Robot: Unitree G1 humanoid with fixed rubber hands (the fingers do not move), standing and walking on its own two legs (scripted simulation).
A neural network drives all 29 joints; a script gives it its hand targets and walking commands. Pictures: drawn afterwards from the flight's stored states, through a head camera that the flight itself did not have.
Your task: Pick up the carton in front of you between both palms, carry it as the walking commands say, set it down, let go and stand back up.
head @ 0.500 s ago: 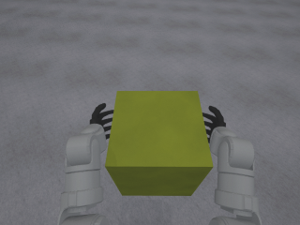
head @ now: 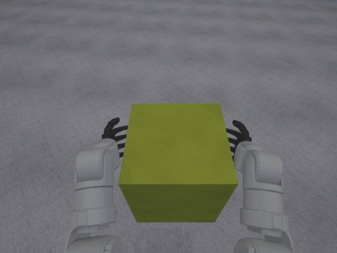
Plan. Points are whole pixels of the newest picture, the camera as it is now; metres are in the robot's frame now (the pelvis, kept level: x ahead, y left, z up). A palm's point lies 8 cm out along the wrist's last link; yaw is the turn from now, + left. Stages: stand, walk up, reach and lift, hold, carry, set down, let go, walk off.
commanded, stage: carry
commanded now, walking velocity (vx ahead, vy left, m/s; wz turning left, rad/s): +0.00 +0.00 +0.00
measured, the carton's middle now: (175, 166) +0.33 +0.00 +0.04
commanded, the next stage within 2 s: none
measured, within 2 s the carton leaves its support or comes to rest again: neither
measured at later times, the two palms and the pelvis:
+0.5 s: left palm (109, 149) +0.32 +0.15 +0.11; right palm (241, 152) +0.33 -0.15 +0.11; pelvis -0.01 +0.00 +0.00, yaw +0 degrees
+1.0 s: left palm (108, 150) +0.32 +0.15 +0.11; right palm (241, 153) +0.32 -0.15 +0.11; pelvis -0.01 +0.00 +0.00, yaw +0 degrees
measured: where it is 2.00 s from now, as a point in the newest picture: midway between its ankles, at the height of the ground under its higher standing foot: outside the picture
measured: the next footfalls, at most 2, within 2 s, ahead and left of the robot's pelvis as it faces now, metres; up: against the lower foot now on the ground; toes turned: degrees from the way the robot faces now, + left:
none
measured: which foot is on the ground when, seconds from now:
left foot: down 0.00-1.00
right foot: down 0.00-1.00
